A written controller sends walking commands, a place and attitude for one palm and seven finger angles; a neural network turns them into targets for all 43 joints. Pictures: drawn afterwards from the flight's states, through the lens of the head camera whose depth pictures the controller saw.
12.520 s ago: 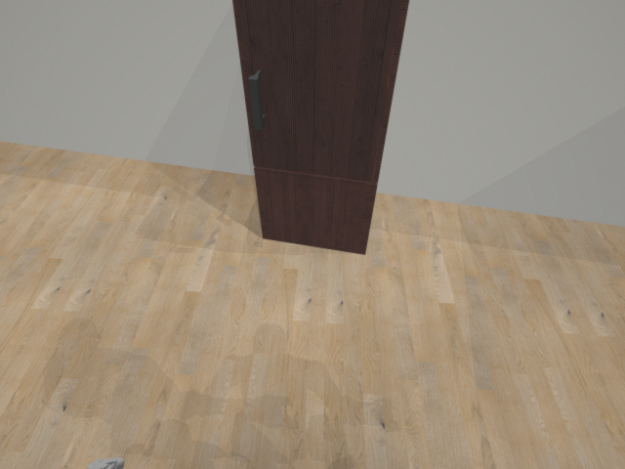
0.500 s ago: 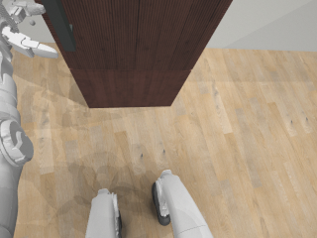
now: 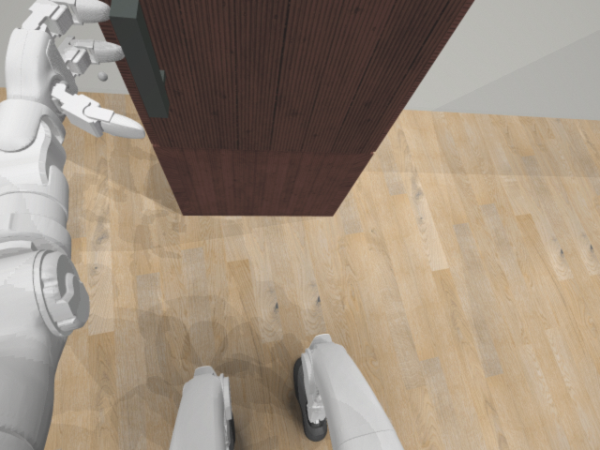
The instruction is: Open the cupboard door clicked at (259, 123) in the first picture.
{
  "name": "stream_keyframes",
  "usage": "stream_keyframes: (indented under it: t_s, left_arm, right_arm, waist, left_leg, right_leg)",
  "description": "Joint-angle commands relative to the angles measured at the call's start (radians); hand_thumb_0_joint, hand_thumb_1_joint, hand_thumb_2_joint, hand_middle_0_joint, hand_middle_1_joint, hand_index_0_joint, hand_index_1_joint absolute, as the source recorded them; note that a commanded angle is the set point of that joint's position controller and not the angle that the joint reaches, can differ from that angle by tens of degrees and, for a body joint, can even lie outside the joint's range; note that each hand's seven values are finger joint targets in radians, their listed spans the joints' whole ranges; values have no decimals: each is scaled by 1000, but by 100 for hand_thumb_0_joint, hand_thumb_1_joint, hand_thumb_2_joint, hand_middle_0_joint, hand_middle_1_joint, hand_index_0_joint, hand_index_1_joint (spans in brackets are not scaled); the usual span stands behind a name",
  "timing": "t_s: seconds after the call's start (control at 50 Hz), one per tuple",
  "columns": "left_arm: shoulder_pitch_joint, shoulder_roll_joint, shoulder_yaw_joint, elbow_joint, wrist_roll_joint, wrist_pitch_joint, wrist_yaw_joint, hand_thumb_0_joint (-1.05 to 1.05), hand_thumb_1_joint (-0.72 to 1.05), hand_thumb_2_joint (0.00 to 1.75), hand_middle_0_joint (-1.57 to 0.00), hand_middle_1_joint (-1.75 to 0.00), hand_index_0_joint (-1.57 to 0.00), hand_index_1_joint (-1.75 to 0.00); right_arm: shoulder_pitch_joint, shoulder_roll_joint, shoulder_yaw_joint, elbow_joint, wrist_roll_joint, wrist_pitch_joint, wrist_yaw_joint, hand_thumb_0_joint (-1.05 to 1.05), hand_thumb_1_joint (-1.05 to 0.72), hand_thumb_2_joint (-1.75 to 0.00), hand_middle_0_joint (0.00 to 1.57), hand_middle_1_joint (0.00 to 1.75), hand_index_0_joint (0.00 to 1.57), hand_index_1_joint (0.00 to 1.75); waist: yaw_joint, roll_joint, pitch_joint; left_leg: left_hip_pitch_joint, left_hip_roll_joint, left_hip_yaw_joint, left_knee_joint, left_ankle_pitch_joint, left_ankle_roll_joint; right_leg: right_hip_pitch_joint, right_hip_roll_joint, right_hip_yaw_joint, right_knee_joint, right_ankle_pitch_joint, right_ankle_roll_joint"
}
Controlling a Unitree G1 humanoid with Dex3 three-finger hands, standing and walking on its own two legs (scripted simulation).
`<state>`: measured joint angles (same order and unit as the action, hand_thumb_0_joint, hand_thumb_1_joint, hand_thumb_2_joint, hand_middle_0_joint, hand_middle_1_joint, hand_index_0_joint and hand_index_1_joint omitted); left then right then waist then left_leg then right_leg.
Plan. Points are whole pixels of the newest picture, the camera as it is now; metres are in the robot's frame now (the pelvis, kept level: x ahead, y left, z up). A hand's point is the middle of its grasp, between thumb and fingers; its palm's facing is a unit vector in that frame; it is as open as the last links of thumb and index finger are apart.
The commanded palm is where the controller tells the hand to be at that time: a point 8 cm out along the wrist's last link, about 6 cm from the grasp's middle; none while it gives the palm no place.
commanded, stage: move the hooked fingers beside the handle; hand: left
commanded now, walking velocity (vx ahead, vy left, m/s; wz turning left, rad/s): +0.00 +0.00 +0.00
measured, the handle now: (146, 52) +0.60 +0.12 +0.05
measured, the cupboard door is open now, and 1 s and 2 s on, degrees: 0 0 0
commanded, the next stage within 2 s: slide the fingers in behind the handle in 0.22 s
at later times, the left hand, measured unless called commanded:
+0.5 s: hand (105, 79) +0.55 +0.16 +0.06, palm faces -0.12 -0.99 -0.03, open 14.0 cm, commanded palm +0.54 +0.19 +0.05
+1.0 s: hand (136, 83) +0.55 +0.13 +0.05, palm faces -0.13 -0.99 -0.02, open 14.0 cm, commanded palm +0.54 +0.16 +0.05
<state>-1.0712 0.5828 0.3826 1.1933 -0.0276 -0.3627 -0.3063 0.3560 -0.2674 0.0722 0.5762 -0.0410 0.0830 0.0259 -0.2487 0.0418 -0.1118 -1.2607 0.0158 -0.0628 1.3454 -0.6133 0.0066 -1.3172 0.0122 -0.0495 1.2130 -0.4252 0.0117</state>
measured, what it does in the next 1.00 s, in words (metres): stands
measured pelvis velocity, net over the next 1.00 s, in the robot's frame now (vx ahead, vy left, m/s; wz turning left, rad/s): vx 0.00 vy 0.00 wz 0.00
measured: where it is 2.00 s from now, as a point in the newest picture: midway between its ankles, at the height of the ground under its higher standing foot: (268, 436)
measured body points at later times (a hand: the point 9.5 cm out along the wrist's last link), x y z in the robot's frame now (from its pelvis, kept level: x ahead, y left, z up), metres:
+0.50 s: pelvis -0.01 +0.00 +0.00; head +0.18 +0.02 +0.40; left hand +0.56 +0.21 +0.06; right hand -0.01 -0.26 -0.11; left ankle +0.00 +0.11 -0.61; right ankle +0.07 -0.13 -0.61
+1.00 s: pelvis +0.00 +0.00 +0.00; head +0.18 +0.03 +0.41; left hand +0.55 +0.18 +0.06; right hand -0.01 -0.25 -0.11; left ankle +0.00 +0.11 -0.61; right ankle +0.07 -0.13 -0.61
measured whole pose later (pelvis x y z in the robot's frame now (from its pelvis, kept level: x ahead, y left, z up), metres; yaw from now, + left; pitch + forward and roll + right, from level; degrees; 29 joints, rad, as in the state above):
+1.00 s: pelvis +0.00 +0.00 +0.00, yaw +0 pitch +30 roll -4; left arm -1.06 0.49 0.34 1.19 -0.03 -0.40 -0.23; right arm 0.37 -0.25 0.06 0.58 -0.05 0.08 0.04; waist -0.25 0.05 -0.12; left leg -1.26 0.01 -0.05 1.35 -0.61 0.01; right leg -1.32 0.01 -0.04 1.23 -0.42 0.02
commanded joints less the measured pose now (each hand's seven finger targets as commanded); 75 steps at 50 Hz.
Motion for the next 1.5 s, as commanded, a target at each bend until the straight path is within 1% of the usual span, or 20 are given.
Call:
stream_keyframes:
  t_s: [0.0, 0.16, 0.2, 0.32, 0.38, 0.5, 0.58, 0.62, 0.72, 0.78, 0.88, 1.0, 1.06, 1.12, 1.18, 1.22, 1.32, 1.38, 1.44, 1.48]
  left_arm:
    - [-467, 216, 18, -201, -11, -74, 9, 0, -50, 30, -30, -120, -30, -120]
    - [-448, 192, 7, -216, -21, -83, -7, 0, -50, 30, -30, -120, -30, -120]
    - [-456, 244, 42, -228, -21, -84, -5, 0, -50, 30, -30, -120, -30, -120]
    - [-464, 249, 36, -204, -17, -74, -4, 0, -50, 30, -30, -120, -30, -120]
    - [-466, 241, 39, -238, -28, -85, -8, 0, -50, 30, -30, -120, -30, -120]
    - [-452, 188, 2, -177, -24, -62, -2, 0, -50, 30, -30, -120, -30, -120]
    - [-478, 230, 44, -230, -23, -90, 23, 0, -50, 30, -30, -120, -30, -120]
    - [-460, 172, 1, -209, -19, -92, 25, 0, -50, 30, -30, -120, -30, -120]
    - [-452, 170, 4, -171, -12, -83, 45, 0, -50, 30, -30, -120, -30, -120]
    - [-461, 162, 3, -233, -12, -103, 57, 0, -50, 30, -30, -120, -30, -120]
    - [-464, 120, -18, -205, -14, -101, 74, 0, -50, 30, -30, -120, -30, -120]
    - [-488, 76, -38, -193, -9, -113, 108, 0, -50, 30, -30, -120, -30, -120]
    - [-491, 66, -46, -219, -3, -124, 119, 0, -50, 30, -30, -120, -30, -120]
    - [-454, 65, -40, -192, 2, -122, 128, 0, -50, 30, -30, -120, -30, -120]
    - [-487, 27, -73, -229, 4, -131, 134, 0, -50, 30, -30, -120, -30, -120]
    - [-470, 14, -74, -196, 0, -122, 138, 0, -50, 30, -30, -120, -30, -120]
    - [-502, 26, -60, -199, 1, -126, 161, 0, -50, 30, -30, -120, -30, -120]
    - [-483, 8, -68, -221, 8, -142, 173, 0, -50, 30, -30, -120, -30, -120]
    - [-476, -37, -102, -220, 6, -143, 172, 0, -50, 30, -30, -120, -30, -120]
    - [-489, -16, -90, -206, 4, -142, 172, 0, -50, 30, -30, -120, -30, -120]
  right_arm:
    - [219, -190, -70, -21, -3, -4, -14, 0, -90, -90, 20, 30, 20, 30]
    - [210, -187, -75, -35, 0, 0, -13, 0, -90, -90, 20, 30, 20, 30]
    - [211, -190, -75, -31, 0, 2, -14, 0, -90, -90, 20, 30, 20, 30]
    - [208, -190, -68, -32, 4, 0, -17, 0, -90, -90, 20, 30, 20, 30]
    - [214, -191, -74, -29, 0, -8, -15, 0, -90, -90, 20, 30, 20, 30]
    - [214, -189, -69, -22, 3, -8, -14, 0, -90, -90, 20, 30, 20, 30]
    - [225, -189, -75, -24, -5, -17, -12, 0, -90, -90, 20, 30, 20, 30]
    - [220, -186, -76, -21, -5, -17, -7, 0, -90, -90, 20, 30, 20, 30]
    - [219, -186, -72, -21, -4, -10, -5, 0, -90, -90, 20, 30, 20, 30]
    - [221, -185, -78, -27, -9, -14, -1, 0, -90, -90, 20, 30, 20, 30]
    - [222, -183, -79, -19, -9, -8, 1, 0, -90, -90, 20, 30, 20, 30]
    - [221, -177, -83, -11, -15, -10, 3, 0, -90, -90, 20, 30, 20, 30]
    - [223, -174, -82, -20, -18, -13, 5, 0, -90, -90, 20, 30, 20, 30]
    - [220, -172, -84, -22, -16, -8, 8, 0, -90, -90, 20, 30, 20, 30]
    - [220, -168, -87, -18, -19, -9, 12, 0, -90, -90, 20, 30, 20, 30]
    - [220, -170, -89, -15, -17, -5, 11, 0, -90, -90, 20, 30, 20, 30]
    - [220, -166, -87, -13, -21, -11, 9, 0, -90, -90, 20, 30, 20, 30]
    - [221, -162, -91, -16, -24, -15, 14, 0, -90, -90, 20, 30, 20, 30]
    - [217, -159, -94, -15, -22, -13, 18, 0, -90, -90, 20, 30, 20, 30]
    - [216, -162, -92, -11, -20, -14, 15, 0, -90, -90, 20, 30, 20, 30]
  waist:
    - [-31, 174, -571]
    - [-28, 179, -609]
    - [-18, 190, -642]
    - [-27, 165, -586]
    - [-19, 185, -659]
    - [-32, 152, -552]
    - [-16, 187, -646]
    - [-26, 177, -611]
    - [-28, 150, -566]
    - [-14, 200, -646]
    - [-28, 157, -579]
    - [-43, 139, -580]
    - [-31, 175, -605]
    - [-25, 135, -598]
    - [-31, 175, -621]
    - [-39, 125, -604]
    - [-38, 115, -597]
    - [-28, 146, -648]
    - [-38, 117, -625]
    - [-37, 127, -604]
  left_leg:
    - [329, -6, -9, -149, 465, 20]
    - [345, -7, -7, -137, 494, 21]
    - [341, -8, -6, -135, 495, 19]
    - [285, -9, 0, -142, 416, 27]
    - [328, -9, -6, -140, 449, 22]
    - [271, -9, -1, -151, 373, 27]
    - [320, -12, -8, -148, 421, 20]
    - [327, -11, -8, -150, 425, 18]
    - [285, -12, -5, -156, 387, 22]
    - [352, -13, -11, -156, 440, 13]
    - [330, -10, -13, -161, 427, 13]
    - [335, -13, -15, -156, 423, 13]
    - [354, -15, -15, -158, 447, 10]
    - [323, -17, -7, -157, 435, 11]
    - [361, -16, -10, -157, 455, 8]
    - [339, -17, -10, -157, 436, 11]
    - [288, -24, 2, -157, 389, 17]
    - [328, -26, 1, -154, 429, 13]
    - [314, -26, 8, -156, 418, 15]
    - [299, -26, 8, -160, 393, 15]
  right_leg:
    - [366, 26, 8, -92, 277, -41]
    - [373, 27, 11, -81, 309, -43]
    - [397, 26, 15, -78, 316, -41]
    - [394, 27, 20, -93, 262, -37]
    - [405, 27, 17, -85, 284, -41]
    - [365, 27, 13, -102, 218, -38]
    - [392, 27, 14, -87, 251, -42]
    - [366, 26, 10, -91, 244, -40]
    - [367, 27, 11, -97, 221, -40]
    - [372, 25, 9, -85, 254, -44]
    - [360, 24, 5, -92, 248, -40]
    - [345, 23, 5, -92, 241, -38]
    - [349, 22, 6, -83, 259, -44]
    - [383, 21, 9, -85, 269, -41]
    - [367, 19, 6, -83, 279, -42]
    - [374, 21, 7, -90, 270, -39]
    - [409, 19, 17, -93, 262, -38]
    - [412, 18, 15, -85, 292, -40]
    - [423, 18, 18, -94, 298, -38]
    - [415, 17, 19, -95, 278, -39]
